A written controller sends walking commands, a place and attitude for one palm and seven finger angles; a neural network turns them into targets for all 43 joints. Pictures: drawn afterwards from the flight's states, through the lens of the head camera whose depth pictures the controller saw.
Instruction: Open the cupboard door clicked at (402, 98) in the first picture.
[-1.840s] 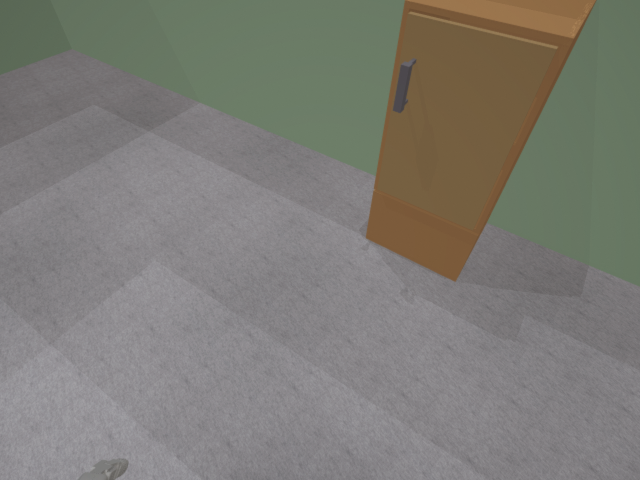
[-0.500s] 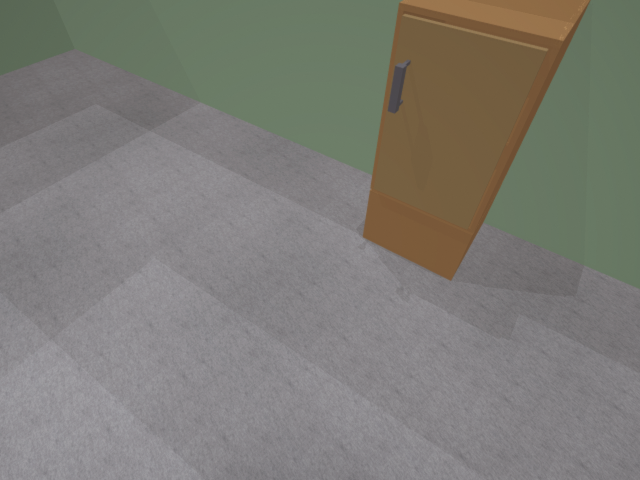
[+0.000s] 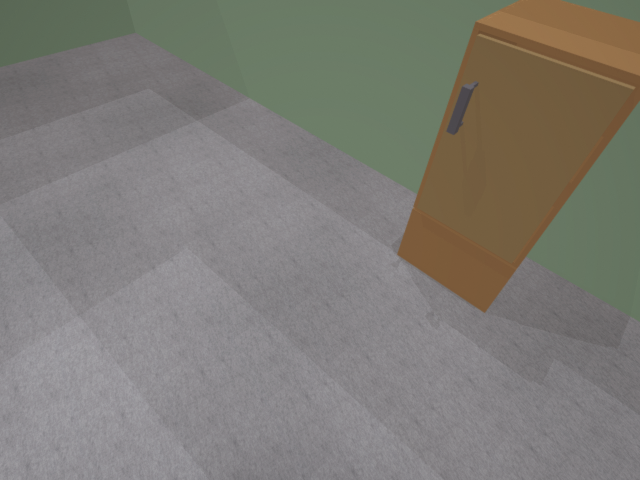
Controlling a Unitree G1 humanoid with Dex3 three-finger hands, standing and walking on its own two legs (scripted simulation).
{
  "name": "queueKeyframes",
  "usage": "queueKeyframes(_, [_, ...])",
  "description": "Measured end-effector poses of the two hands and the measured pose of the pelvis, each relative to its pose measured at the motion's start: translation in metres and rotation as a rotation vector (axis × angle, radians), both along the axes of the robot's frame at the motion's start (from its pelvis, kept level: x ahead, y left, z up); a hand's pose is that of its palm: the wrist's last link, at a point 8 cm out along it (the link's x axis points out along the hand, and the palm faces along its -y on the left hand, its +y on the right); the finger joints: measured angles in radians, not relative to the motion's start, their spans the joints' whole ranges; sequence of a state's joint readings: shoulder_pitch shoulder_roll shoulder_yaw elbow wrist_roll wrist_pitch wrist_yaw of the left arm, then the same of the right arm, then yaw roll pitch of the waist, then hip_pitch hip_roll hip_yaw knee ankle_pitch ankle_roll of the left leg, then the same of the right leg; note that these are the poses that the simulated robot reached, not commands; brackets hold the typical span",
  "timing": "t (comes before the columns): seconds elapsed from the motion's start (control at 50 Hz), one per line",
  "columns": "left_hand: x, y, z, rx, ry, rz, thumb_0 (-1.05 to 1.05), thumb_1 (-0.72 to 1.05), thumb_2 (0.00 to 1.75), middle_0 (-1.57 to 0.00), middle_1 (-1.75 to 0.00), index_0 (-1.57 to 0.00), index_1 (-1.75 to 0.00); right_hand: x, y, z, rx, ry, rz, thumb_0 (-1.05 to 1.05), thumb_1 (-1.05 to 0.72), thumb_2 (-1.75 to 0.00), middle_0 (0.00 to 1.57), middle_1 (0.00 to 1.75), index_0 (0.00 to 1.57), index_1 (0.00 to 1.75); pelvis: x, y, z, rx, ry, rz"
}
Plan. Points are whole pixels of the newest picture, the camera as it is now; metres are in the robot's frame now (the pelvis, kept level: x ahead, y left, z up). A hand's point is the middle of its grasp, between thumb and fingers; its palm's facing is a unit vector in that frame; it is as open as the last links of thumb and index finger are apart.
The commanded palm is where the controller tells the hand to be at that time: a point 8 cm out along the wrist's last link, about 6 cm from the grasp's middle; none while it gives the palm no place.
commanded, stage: walk to a spot facing it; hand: left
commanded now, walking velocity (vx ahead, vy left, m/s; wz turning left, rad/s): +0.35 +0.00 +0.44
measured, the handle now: (463, 107) +1.05 -0.34 -0.04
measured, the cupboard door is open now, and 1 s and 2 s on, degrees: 0 0 0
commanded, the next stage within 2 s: turn to face it in 0.40 s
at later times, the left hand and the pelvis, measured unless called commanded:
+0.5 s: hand (186, 405) +0.26 +0.22 -0.17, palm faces +0.08 -0.98 -0.17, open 7.4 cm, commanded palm none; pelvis +0.19 +0.04 +0.00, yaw +5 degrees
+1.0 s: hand (192, 345) +0.36 +0.24 -0.18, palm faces +0.01 -0.98 -0.21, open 7.3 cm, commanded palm none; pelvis +0.32 +0.05 +0.00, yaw -5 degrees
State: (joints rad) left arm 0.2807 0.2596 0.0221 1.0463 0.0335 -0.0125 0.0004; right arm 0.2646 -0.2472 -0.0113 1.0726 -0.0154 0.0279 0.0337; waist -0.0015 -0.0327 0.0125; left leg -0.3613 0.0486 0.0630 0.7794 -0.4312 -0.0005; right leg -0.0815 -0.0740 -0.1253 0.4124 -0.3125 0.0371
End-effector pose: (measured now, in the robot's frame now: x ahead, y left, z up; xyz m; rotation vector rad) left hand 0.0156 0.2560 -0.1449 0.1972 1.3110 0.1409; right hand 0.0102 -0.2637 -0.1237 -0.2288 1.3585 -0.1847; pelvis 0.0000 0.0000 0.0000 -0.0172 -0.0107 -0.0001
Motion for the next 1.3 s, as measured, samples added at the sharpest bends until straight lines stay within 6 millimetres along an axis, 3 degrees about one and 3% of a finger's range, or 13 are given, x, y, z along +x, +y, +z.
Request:
queueKeyframes(0.1, [-0.014, 0.023, -0.025, -0.031, 0.108, 0.081, 0.00, 0.91, 0.90, -0.20, -0.30, -0.20, -0.30, 0.033, 0.034, -0.014, -0.007, -0.026, 0.034, 0.01, -0.91, -0.90, 0.20, 0.30, 0.20, 0.30, 0.029, 0.030, -0.019, 0.002, 0.000, 0.055])
queueKeyframes(0.18, [0.011, 0.034, -0.016, -0.035, 0.117, 0.093, 0.01, 0.91, 0.90, -0.20, -0.30, -0.20, -0.30, 0.041, 0.062, -0.011, 0.015, 0.004, 0.014, 0.00, -0.91, -0.90, 0.20, 0.30, 0.20, 0.30, 0.053, 0.042, -0.010, 0.012, 0.010, 0.064])
queueKeyframes(0.38, [0.137, 0.032, 0.006, -0.049, -0.048, 0.111, 0.01, 0.91, 0.90, -0.20, -0.30, -0.19, -0.29, 0.078, 0.109, -0.008, 0.105, 0.105, -0.012, 0.00, -0.90, -0.90, 0.21, 0.30, 0.20, 0.30, 0.131, 0.052, 0.006, 0.021, 0.010, 0.107])
queueKeyframes(0.48, [0.214, 0.017, 0.004, -0.056, -0.090, 0.077, 0.01, 0.91, 0.90, -0.20, -0.30, -0.19, -0.29, 0.108, 0.110, -0.019, 0.130, 0.140, -0.049, 0.00, -0.90, -0.90, 0.21, 0.30, 0.20, 0.30, 0.179, 0.045, -0.002, 0.032, 0.002, 0.098])
queueKeyframes(0.56, [0.279, 0.002, -0.002, -0.046, -0.144, 0.049, 0.01, 0.91, 0.90, -0.20, -0.30, -0.19, -0.30, 0.137, 0.098, -0.035, 0.138, 0.193, -0.068, 0.00, -0.90, -0.90, 0.21, 0.30, 0.20, 0.30, 0.225, 0.033, -0.016, 0.030, -0.005, 0.094])
queueKeyframes(0.64, [0.312, -0.009, -0.007, -0.029, -0.182, 0.067, 0.00, 0.91, 0.90, -0.20, -0.30, -0.20, -0.30, 0.187, 0.075, -0.047, 0.120, 0.200, -0.055, 0.00, -0.90, -0.90, 0.21, 0.30, 0.20, 0.30, 0.259, 0.021, -0.024, 0.018, -0.021, 0.081])
queueKeyframes(0.76, [0.312, -0.004, 0.003, 0.011, -0.072, 0.082, -0.01, 0.94, 0.90, -0.20, -0.30, -0.20, -0.30, 0.297, 0.048, -0.032, 0.061, -0.002, -0.014, 0.01, -0.91, -0.90, 0.20, 0.30, 0.20, 0.30, 0.284, 0.016, -0.008, 0.018, -0.005, 0.041])
queueKeyframes(0.84, [0.314, 0.004, 0.006, 0.015, -0.004, 0.055, 0.00, 0.93, 0.90, -0.20, -0.30, -0.20, -0.30, 0.357, 0.044, -0.019, 0.043, -0.136, -0.004, 0.00, -0.91, -0.90, 0.20, 0.30, 0.20, 0.30, 0.296, 0.020, -0.003, 0.023, 0.017, -0.006])
queueKeyframes(0.94, [0.327, 0.019, 0.003, -0.001, 0.016, 0.037, 0.00, 0.92, 0.90, -0.20, -0.30, -0.20, -0.30, 0.400, 0.054, -0.007, 0.028, -0.232, -0.003, 0.00, -0.91, -0.90, 0.20, 0.30, 0.20, 0.30, 0.309, 0.034, -0.003, 0.018, 0.027, -0.063])
queueKeyframes(1.02, [0.345, 0.038, -0.004, -0.018, 0.004, 0.019, 0.00, 0.91, 0.90, -0.20, -0.30, -0.20, -0.30, 0.413, 0.070, 0.000, 0.004, -0.272, -0.022, 0.00, -0.91, -0.90, 0.20, 0.30, 0.20, 0.30, 0.319, 0.052, -0.006, 0.007, 0.029, -0.106])
queueKeyframes(1.08, [0.364, 0.052, -0.010, -0.029, -0.005, -0.009, 0.00, 0.91, 0.90, -0.20, -0.30, -0.20, -0.30, 0.407, 0.081, 0.005, -0.014, -0.282, -0.049, 0.00, -0.91, -0.90, 0.20, 0.30, 0.20, 0.30, 0.324, 0.065, -0.008, 0.010, 0.018, -0.143])
queueKeyframes(1.2, [0.409, 0.069, 0.001, -0.020, -0.026, -0.125, 0.01, 0.91, 0.90, -0.20, -0.30, -0.19, -0.30, 0.371, 0.094, 0.014, -0.027, -0.233, -0.153, 0.00, -0.90, -0.90, 0.21, 0.30, 0.20, 0.30, 0.331, 0.076, 0.003, -0.010, 0.010, -0.236])
queueKeyframes(1.3, [0.445, 0.064, 0.007, -0.003, -0.031, -0.226, 0.00, 0.91, 0.90, -0.20, -0.30, -0.19, -0.29, 0.331, 0.095, 0.010, -0.026, -0.184, -0.268, 0.00, -0.90, -0.90, 0.21, 0.30, 0.20, 0.30, 0.335, 0.076, 0.005, -0.012, 0.010, -0.310])
